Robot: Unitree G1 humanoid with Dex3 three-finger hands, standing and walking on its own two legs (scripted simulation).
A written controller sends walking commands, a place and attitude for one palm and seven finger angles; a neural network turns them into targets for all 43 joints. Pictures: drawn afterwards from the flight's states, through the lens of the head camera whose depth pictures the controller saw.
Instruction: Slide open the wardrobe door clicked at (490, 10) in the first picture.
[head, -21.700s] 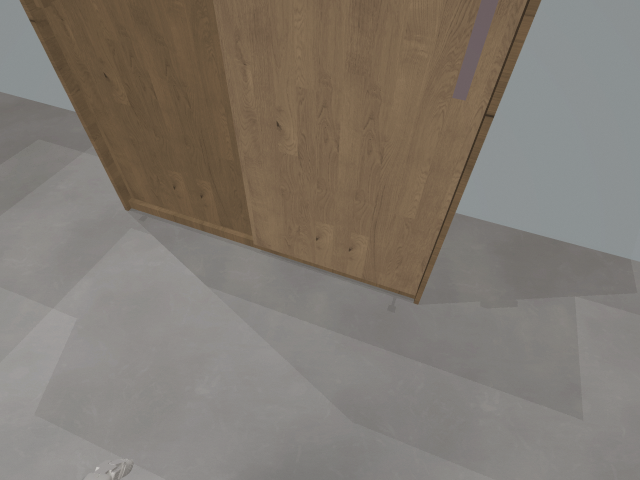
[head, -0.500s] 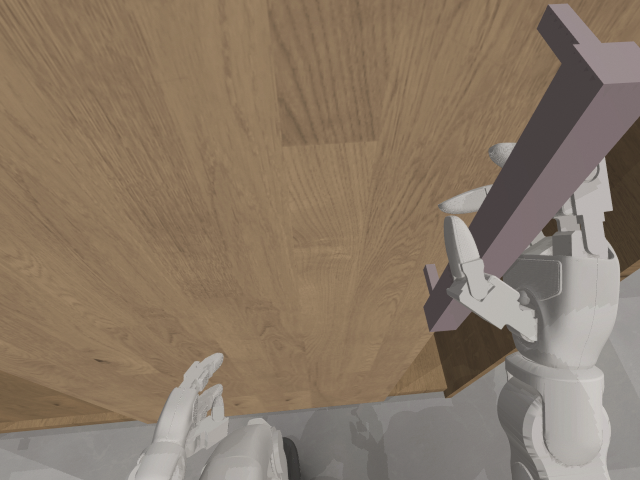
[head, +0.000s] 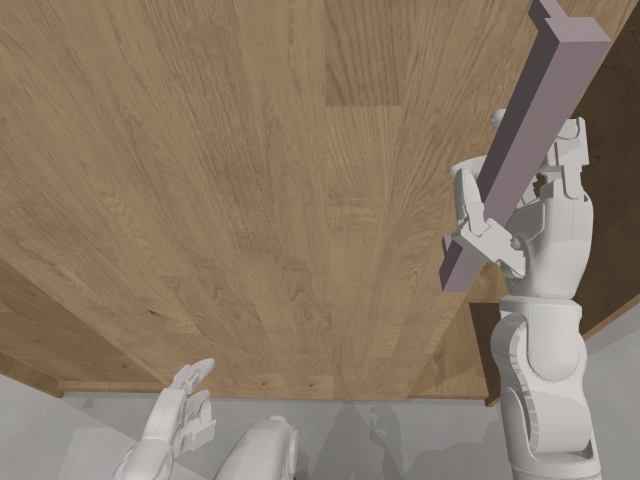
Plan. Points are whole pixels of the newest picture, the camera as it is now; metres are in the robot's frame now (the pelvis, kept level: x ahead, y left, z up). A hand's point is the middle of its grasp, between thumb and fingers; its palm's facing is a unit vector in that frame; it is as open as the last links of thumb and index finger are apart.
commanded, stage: step sideways, sliding the door along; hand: right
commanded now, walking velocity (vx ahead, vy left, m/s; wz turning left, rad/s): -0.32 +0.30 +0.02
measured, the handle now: (486, 180) +0.34 -0.14 +0.22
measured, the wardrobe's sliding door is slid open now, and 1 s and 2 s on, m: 0.24 0.35 0.49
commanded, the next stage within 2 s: stop walking and hold the door there in 1.82 s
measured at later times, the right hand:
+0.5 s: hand (415, 211) +0.31 -0.08 +0.22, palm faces +0.37 +0.93 -0.03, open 7.2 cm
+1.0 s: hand (330, 211) +0.31 +0.00 +0.21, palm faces +0.43 +0.90 -0.09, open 7.0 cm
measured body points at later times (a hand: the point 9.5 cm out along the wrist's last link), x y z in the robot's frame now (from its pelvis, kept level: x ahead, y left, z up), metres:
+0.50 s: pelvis -0.06 +0.12 +0.00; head +0.03 +0.13 +0.44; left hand +0.17 +0.35 -0.10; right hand +0.28 -0.12 +0.22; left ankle -0.02 +0.24 -0.74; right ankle -0.06 +0.01 -0.72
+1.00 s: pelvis -0.07 +0.23 -0.01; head +0.01 +0.24 +0.43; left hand +0.16 +0.41 -0.12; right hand +0.28 -0.05 +0.22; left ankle -0.06 +0.35 -0.74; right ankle -0.08 +0.05 -0.72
